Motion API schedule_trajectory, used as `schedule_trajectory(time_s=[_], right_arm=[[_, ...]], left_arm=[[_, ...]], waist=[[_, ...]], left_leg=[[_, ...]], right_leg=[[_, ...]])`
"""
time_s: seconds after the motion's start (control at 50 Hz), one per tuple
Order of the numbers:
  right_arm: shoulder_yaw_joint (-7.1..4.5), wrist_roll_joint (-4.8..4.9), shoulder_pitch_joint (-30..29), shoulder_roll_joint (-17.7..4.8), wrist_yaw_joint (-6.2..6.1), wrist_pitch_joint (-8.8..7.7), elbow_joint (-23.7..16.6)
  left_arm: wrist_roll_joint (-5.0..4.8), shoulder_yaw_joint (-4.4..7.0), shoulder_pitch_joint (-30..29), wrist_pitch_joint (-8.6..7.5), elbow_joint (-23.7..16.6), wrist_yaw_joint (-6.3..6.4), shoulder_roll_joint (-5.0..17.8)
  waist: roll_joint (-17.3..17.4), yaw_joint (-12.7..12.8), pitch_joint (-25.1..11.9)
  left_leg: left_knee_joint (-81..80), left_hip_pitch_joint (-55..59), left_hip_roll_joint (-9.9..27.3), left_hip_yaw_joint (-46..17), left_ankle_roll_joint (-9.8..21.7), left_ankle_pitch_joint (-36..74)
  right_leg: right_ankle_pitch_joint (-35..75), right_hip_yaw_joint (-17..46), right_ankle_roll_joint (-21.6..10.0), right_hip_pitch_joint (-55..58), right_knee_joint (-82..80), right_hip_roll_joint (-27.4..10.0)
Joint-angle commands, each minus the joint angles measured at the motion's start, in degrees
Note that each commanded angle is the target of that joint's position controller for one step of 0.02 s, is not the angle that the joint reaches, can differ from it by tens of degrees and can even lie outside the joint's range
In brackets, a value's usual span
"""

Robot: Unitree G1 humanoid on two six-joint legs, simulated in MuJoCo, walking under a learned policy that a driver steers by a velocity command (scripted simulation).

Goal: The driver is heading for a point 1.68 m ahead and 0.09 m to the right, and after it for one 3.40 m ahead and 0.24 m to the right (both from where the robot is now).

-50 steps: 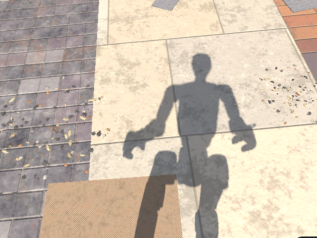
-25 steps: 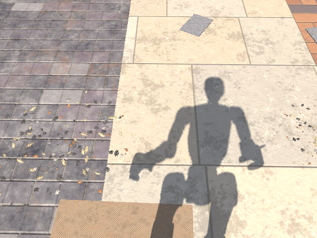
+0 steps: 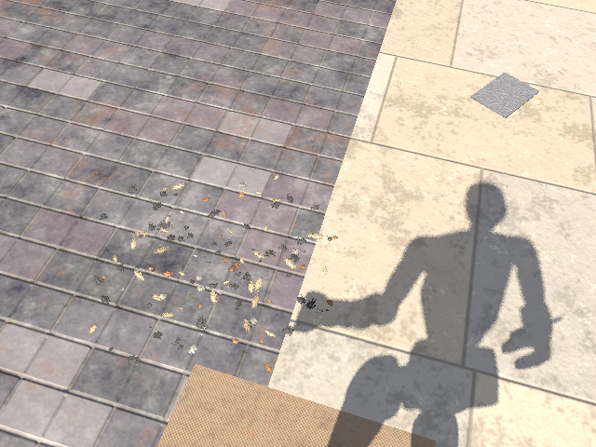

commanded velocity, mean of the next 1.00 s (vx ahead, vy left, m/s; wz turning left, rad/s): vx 0.20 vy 0.00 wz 0.14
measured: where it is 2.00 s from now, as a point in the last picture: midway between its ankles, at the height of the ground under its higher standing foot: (277, 446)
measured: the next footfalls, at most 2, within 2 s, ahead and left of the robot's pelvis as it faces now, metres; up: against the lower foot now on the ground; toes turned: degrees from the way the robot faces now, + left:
right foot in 0.20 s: +0.16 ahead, -0.15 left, +0.00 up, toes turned +8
left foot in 0.60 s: +0.35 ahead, +0.11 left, +0.00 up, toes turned +5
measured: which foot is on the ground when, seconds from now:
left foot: down 0.00-0.22, up 0.24-0.58, down 0.60-1.00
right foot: up 0.00-0.18, down 0.20-0.60, up 0.62-0.86, down 0.88-1.00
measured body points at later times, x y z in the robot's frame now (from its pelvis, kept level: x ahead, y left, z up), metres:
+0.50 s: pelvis +0.18 -0.03 +0.00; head +0.22 -0.04 +0.44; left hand +0.18 +0.25 -0.12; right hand +0.40 -0.26 -0.10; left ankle +0.27 +0.12 -0.71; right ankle +0.13 -0.15 -0.75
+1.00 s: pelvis +0.28 -0.01 -0.02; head +0.29 -0.02 +0.43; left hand +0.34 +0.26 -0.14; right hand +0.44 -0.24 -0.13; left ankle +0.31 +0.11 -0.75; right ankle +0.28 -0.15 -0.75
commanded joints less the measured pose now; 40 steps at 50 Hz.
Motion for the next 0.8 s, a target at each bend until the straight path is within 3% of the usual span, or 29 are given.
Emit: schedule_trajectory(time_s=[0.02, 0.12, 0.18, 0.2, 0.22, 0.24, 0.26, 0.28, 0.32, 0.38, 0.44, 0.52, 0.56, 0.58, 0.6, 0.62, 0.64, 0.66, 0.68, 0.72, 0.76, 0.8], right_arm=[[-3.44, 0.42, -0.9, -11.26, -0.4, -1.08, -3.32], [-2.85, 0.36, 1.55, -10.36, 0.42, -1.28, -1.65], [-1.92, 0.34, 0.97, -8.01, 0.7, -1.13, -1.44], [-1.19, 0.07, 0.02, -5.89, 0.66, -1.32, -1.88], [-0.12, 0.03, 0.45, -2.64, 0.62, -1.87, -3.13], [-0.12, 0.86, 0.21, -3.89, 0.08, -2.6, -4.96], [-1.33, 1.28, -1.05, -8.54, -0.1, -3.02, -4.43], [-1.54, 0.97, -2.53, -8.84, 0.02, -3.16, -3.91], [-1.43, -0.55, -4.48, -7.61, 0.55, -3.3, -3.98], [-0.47, -0.93, -4.81, -3.82, 1.12, -2.8, -3.76], [0.69, -0.79, -7.98, -1.21, 1.29, -2.49, -4.06], [-0.14, -0.58, -11.07, -3.33, 1.69, -2.3, -4.43], [-0.91, -0.93, -8.78, -4.42, 1.73, -2.53, -3.68], [-1.49, -1.36, -6.86, -5.65, 1.38, -2.63, -3.05], [-2.29, -1.9, -3.99, -9.06, 0.72, -2.66, -3.13], [-1.97, -3.5, -1.9, -10.0, 0.21, -2.04, -3.53], [-0.7, -2.77, -0.16, -5.28, 0.61, -1.36, -2.43], [-0.01, -1.54, -2.61, -3.7, 1.19, -1.08, -2.0], [-0.02, -1.06, -5.74, -3.84, 1.46, -0.94, -1.84], [-0.17, -1.38, -11.55, -5.07, 1.64, -0.87, -2.02], [-0.41, -2.13, -14.35, -5.23, 1.46, -0.63, -1.65], [-0.17, -2.13, -14.49, -4.27, 1.13, -0.5, -0.78]], left_arm=[[-0.48, 0.35, -6.06, -2.12, -4.45, -0.63, 3.42], [-1.1, -0.06, -7.43, -3.75, -4.74, -1.63, 3.96], [-0.71, 0.35, -1.89, -4.42, -3.14, -1.39, 4.52], [-0.22, 0.82, 3.38, -4.57, -2.21, -1.01, 5.86], [0.59, 1.68, 9.42, -4.54, -1.15, -0.57, 9.76], [0.45, 3.15, 15.47, -3.85, 1.32, -1.05, 13.53], [-0.67, 2.09, 15.79, -3.79, 1.72, -1.38, 9.62], [-0.54, 1.1, 13.83, -3.6, 1.25, -1.28, 6.97], [0.22, -0.08, 9.46, -3.02, 0.35, -0.92, 4.38], [0.21, -0.66, 6.68, -2.28, 0.9, -0.45, 4.32], [-0.26, -0.13, 6.91, -1.1, 2.61, 0.27, 6.98], [-1.06, -0.22, 9.3, -0.19, 4.71, 0.35, 7.52], [-1.52, -0.36, 8.08, -0.08, 4.94, 0.38, 7.36], [-1.34, -0.65, 8.85, -0.26, 5.3, 0.32, 6.54], [-0.06, -1.33, 10.21, -0.78, 5.0, 0.19, 4.73], [1.13, -2.95, 16.95, -1.17, 5.52, 0.06, 0.63], [0.62, -3.01, 17.14, -0.35, 6.48, -0.12, 1.85], [-0.44, -2.18, 14.98, 0.8, 6.15, -0.21, 4.77], [-0.69, -1.89, 12.57, 1.92, 6.21, 0.2, 4.94], [-0.03, -1.62, 10.73, 3.93, 6.09, 1.33, 4.5], [0.25, -2.08, 12.53, 4.58, 7.11, 1.86, 2.52], [0.44, -2.32, 12.62, 4.4, 7.76, 1.82, 1.64]], waist=[[8.93, -0.76, -0.67], [9.05, -1.86, 0.22], [8.48, 1.81, -0.85], [7.34, 4.43, -3.24], [-1.37, 5.75, -7.25], [-14.12, 7.06, -7.52], [-10.25, 7.46, -1.88], [-7.51, 6.71, 1.88], [-4.8, 4.51, 2.55], [-6.05, 2.72, 0.02], [-6.7, 3.49, -1.87], [-6.34, 4.24, -2.55], [-5.19, 1.85, -3.09], [-3.89, 0.79, -4.12], [0.36, 0.13, -7.9], [10.1, 1.99, -15.89], [13.39, 0.44, -20.07], [10.46, 0.93, -15.36], [7.63, 1.49, -10.42], [6.96, 3.39, -4.62], [8.96, 4.89, -4.0], [9.03, 4.74, -5.19]], left_leg=[[-9.58, 3.64, 12.53, -16.23, 8.62, -10.66], [-8.02, 2.07, 13.63, -18.78, 8.39, -11.29], [-3.35, -0.32, 10.78, -17.83, 5.98, -7.79], [2.44, -3.99, 8.88, -15.33, 4.07, -5.89], [16.01, -13.77, 3.11, -7.55, 0.84, -6.78], [31.54, -27.07, -0.94, -0.76, -2.01, -18.31], [39.89, -34.84, 1.57, -1.45, -2.62, -20.33], [42.91, -36.12, 3.08, -1.76, -2.86, -16.03], [41.55, -33.5, 5.65, 1.01, -4.19, -10.34], [33.05, -24.36, 6.09, 5.18, -6.82, -8.16], [20.56, -15.07, 4.86, 7.86, -7.2, 0.73], [11.41, -9.12, 3.43, 7.17, -5.17, 8.55], [4.76, -3.01, 2.68, 7.26, -2.88, 12.97], [1.4, 2.45, 2.69, 7.16, -1.39, 18.2], [3.07, 11.57, 9.07, 1.66, 1.12, 38.25], [7.04, 24.97, 21.62, -10.79, 10.32, 54.87], [4.45, 23.74, 25.69, -17.32, 15.08, 53.61], [2.11, 19.13, 23.49, -16.23, 13.55, 40.44], [-0.03, 14.46, 21.14, -13.88, 11.04, 29.73], [-4.13, 3.51, 17.86, -9.45, 8.28, 18.61], [-5.64, -3.21, 14.89, -5.08, 7.33, 14.67], [-5.37, -4.24, 13.78, -3.07, 7.15, 10.67]], right_leg=[[2.33, -0.13, 0.34, -2.19, -8.1, 0.98], [2.54, -1.28, -1.71, 5.29, -14.34, 0.82], [4.15, -2.55, -4.21, 16.63, -20.59, 0.74], [2.95, 0.71, -6.13, 24.44, -20.62, -2.9], [-3.96, 12.29, -10.92, 36.52, -22.7, -10.83], [-16.79, 31.78, -18.31, 42.08, -29.3, -19.54], [-22.35, 34.79, -19.37, 40.47, -30.66, -21.15], [-15.29, 29.39, -18.1, 37.47, -30.27, -18.95], [10.06, 19.15, -16.5, 32.79, -29.54, -15.56], [36.02, 7.48, -15.05, 26.23, -28.6, -11.28], [42.0, 1.38, -13.55, 22.12, -28.13, -8.82], [37.55, 1.79, -12.25, 23.33, -25.66, -10.1], [34.17, 2.3, -10.63, 23.13, -21.78, -9.67], [33.54, 1.59, -9.06, 22.16, -18.08, -7.74], [24.74, -0.44, -6.21, 18.13, -11.2, -4.72], [0.07, -2.45, -2.31, 8.54, 1.7, -0.45], [-24.88, 0.32, -0.17, 7.63, 9.73, -0.07], [-27.63, 1.08, 0.69, 4.86, 12.73, -1.39], [-26.13, 0.21, 1.16, 2.74, 13.58, -2.32], [-20.47, -0.32, 2.13, 5.74, 8.68, -3.69], [-15.07, -2.2, 2.53, 12.86, 2.22, -2.83], [-7.69, -3.22, 1.97, 17.2, -4.08, -2.4]])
